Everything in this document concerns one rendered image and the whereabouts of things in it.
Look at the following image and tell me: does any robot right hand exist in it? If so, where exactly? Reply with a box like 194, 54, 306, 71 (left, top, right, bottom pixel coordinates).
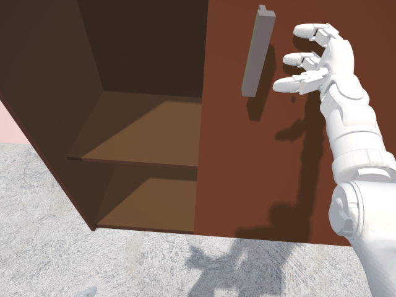
273, 23, 354, 95

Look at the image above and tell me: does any right robot forearm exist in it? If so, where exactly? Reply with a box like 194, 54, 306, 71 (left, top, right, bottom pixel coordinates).
320, 72, 396, 185

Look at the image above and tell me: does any right robot upper arm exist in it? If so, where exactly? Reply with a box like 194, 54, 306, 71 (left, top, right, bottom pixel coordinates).
329, 180, 396, 297

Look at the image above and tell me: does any handle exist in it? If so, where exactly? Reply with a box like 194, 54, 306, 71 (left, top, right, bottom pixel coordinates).
241, 5, 276, 97

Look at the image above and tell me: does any wardrobe door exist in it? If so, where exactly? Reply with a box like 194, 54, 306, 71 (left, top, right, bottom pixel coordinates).
194, 0, 396, 246

